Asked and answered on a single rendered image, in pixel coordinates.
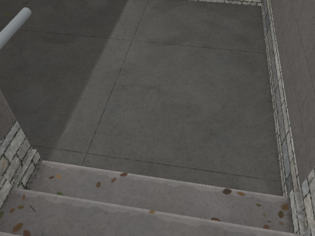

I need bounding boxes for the stairs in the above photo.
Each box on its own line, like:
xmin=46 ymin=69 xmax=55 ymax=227
xmin=0 ymin=160 xmax=303 ymax=236

